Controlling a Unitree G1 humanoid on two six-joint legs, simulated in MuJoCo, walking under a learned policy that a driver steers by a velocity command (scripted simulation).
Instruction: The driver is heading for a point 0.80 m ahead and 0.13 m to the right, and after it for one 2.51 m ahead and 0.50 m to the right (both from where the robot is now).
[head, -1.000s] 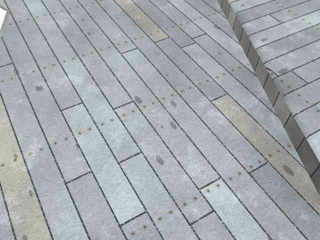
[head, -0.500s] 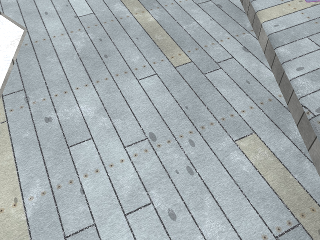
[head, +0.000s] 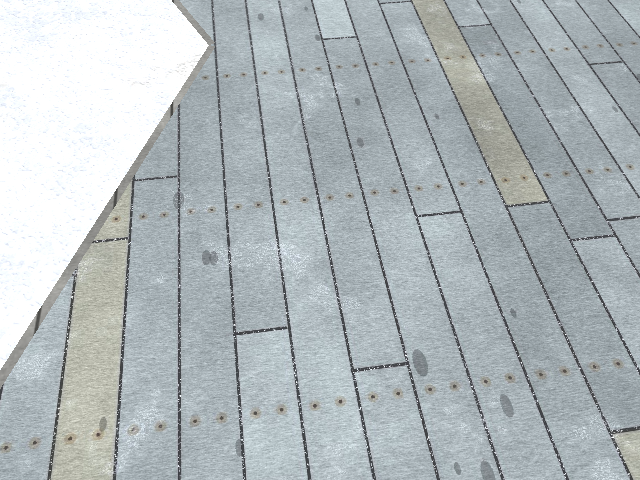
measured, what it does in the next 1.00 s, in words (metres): walks ahead, turning right: right foot, then left foot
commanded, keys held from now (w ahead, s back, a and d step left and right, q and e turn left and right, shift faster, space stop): w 0.10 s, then w+e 0.52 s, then w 0.38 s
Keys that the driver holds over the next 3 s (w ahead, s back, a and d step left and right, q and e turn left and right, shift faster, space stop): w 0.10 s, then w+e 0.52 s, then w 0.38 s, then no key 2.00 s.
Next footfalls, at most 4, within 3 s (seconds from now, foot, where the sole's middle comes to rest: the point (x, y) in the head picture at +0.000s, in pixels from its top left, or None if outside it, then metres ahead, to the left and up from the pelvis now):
0.42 right None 0.39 -0.11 -0.77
0.96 left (342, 364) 0.72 -0.02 -0.77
1.42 right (431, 344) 0.78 -0.22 -0.77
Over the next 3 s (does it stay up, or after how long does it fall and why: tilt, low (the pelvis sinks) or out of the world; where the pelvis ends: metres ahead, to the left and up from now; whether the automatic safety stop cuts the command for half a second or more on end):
stays up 0.74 -0.11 0.01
